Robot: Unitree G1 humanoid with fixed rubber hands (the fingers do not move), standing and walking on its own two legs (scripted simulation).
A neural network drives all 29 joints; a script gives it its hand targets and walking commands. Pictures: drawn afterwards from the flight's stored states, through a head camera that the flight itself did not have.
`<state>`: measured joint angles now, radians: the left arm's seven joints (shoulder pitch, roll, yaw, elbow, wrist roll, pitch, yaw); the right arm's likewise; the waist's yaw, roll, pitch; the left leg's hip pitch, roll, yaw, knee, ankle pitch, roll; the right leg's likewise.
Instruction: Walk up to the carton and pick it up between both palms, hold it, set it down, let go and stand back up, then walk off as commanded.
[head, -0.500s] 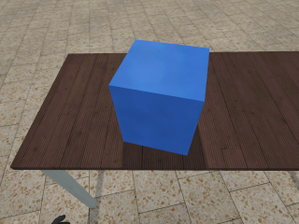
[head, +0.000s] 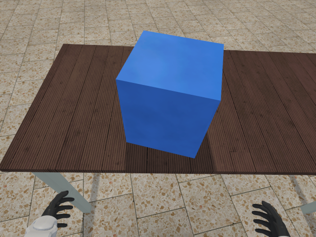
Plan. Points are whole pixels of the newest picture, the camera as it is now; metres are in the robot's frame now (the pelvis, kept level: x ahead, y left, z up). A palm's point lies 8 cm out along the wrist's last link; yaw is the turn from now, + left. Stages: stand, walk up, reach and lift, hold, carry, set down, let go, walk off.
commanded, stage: reach and lift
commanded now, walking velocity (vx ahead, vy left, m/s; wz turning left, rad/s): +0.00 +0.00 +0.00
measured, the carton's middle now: (170, 97) +0.45 -0.01 +0.08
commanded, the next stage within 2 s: none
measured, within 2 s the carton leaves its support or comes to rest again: neither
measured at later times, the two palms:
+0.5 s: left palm (43, 220) +0.15 +0.27 -0.01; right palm out of the picture +0.12 -0.22 +0.00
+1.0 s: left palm (38, 203) +0.18 +0.26 +0.04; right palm (260, 216) +0.16 -0.19 +0.05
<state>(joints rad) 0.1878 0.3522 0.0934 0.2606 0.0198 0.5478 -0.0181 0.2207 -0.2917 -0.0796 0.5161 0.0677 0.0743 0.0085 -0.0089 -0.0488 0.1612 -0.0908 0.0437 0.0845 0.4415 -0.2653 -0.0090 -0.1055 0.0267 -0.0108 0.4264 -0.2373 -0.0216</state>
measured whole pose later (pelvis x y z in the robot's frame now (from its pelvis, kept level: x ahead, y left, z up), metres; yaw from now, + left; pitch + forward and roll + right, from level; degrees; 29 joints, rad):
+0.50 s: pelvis -0.01 +0.02 +0.01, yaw -2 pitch -6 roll +0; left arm 0.32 0.35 0.06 0.00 -0.10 0.49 -0.04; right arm 0.46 -0.15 -0.10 -0.09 0.06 0.33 -0.07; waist 0.02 -0.01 0.14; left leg -0.04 0.03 0.13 0.34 -0.20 0.02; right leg -0.07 0.02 0.03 0.33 -0.16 0.00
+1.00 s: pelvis +0.02 +0.02 +0.01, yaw -1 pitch -3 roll -1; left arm 0.48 0.42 0.09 -0.32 -0.23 0.36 -0.10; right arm 0.62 -0.10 0.00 -0.46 0.15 0.33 -0.19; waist 0.04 -0.01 0.11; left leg -0.05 0.03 0.11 0.32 -0.23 0.01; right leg -0.05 0.02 0.01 0.27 -0.17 0.00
